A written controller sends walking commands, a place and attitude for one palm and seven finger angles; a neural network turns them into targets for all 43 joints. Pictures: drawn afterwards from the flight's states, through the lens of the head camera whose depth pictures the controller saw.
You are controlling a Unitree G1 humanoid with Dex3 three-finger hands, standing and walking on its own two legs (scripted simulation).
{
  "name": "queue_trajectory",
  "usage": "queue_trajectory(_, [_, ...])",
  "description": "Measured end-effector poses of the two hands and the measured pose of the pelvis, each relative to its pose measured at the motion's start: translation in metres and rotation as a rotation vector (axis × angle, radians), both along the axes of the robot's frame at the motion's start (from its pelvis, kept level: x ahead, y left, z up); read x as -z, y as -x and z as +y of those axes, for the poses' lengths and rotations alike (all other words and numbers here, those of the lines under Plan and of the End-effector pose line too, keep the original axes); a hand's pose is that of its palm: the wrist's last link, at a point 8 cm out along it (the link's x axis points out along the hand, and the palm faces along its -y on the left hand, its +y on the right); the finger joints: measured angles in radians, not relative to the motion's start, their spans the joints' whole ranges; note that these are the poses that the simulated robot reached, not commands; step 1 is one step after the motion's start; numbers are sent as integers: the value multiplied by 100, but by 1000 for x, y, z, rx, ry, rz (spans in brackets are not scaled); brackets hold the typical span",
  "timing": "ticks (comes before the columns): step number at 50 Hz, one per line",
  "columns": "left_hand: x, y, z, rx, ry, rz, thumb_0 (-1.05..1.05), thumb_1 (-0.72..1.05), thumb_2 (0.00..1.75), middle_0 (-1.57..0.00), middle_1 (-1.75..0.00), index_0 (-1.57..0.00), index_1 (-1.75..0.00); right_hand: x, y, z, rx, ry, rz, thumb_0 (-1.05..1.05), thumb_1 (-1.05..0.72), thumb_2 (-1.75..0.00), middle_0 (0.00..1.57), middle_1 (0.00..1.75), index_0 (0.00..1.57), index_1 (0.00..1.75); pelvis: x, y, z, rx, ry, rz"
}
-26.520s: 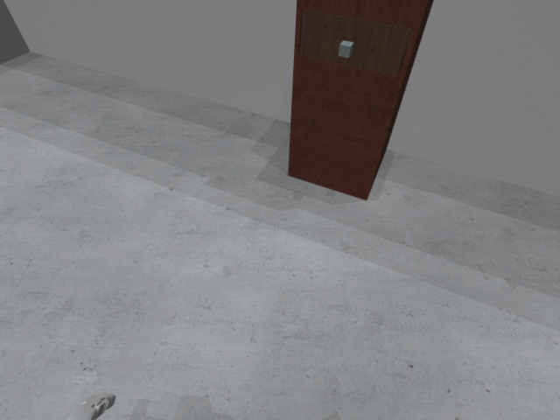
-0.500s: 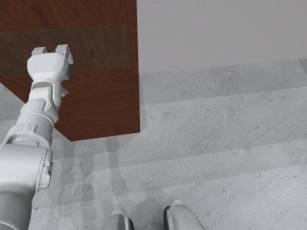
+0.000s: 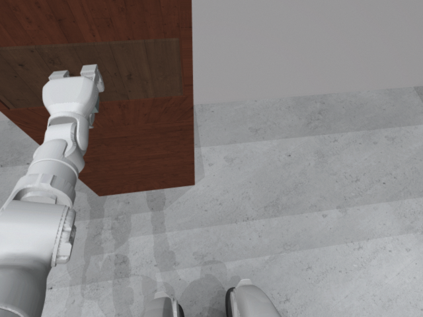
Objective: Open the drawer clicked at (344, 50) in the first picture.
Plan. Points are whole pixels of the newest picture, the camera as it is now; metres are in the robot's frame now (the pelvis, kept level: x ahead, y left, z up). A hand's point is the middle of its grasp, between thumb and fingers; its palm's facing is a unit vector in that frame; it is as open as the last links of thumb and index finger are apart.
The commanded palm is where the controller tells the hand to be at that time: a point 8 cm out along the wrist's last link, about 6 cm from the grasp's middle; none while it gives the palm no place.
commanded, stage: pull the drawer open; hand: left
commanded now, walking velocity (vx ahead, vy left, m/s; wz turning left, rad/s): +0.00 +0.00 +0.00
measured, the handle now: (85, 91) +0.56 +0.21 +0.02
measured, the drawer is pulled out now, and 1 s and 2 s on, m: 0.00 0.02 0.12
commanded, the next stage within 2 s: none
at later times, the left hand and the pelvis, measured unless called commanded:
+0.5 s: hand (84, 122) +0.49 +0.21 +0.01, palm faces -0.04 -0.04 -1.00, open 7.8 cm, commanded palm +0.48 +0.21 +0.06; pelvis +0.02 +0.00 +0.01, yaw +0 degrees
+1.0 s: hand (84, 125) +0.49 +0.21 +0.01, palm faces -0.06 -0.03 -1.00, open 7.9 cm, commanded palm +0.44 +0.21 +0.06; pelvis +0.00 +0.00 +0.01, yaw -1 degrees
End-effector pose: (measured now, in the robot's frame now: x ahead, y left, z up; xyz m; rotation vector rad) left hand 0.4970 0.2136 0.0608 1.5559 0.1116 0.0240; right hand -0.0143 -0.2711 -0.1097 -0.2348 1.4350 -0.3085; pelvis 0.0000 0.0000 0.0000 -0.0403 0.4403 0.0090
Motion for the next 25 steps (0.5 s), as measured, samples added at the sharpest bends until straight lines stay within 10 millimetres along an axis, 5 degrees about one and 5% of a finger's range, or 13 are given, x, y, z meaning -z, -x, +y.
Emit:
queue_trajectory(12, [0,9,0,-1,21,17,3,44,69,-42,-135,-27,-135,-6,-4,7,35,-28,1,0,-90,-90,20,30,20,30,-9,-13,2,23,-2,-22])
queue_trajectory(25, [0,21,0,20,23,-17,3,42,74,-42,-135,-30,-135,-2,-54,5,-38,-36,-63,0,-90,-90,20,30,20,30,-11,-23,2,0,-5,-39])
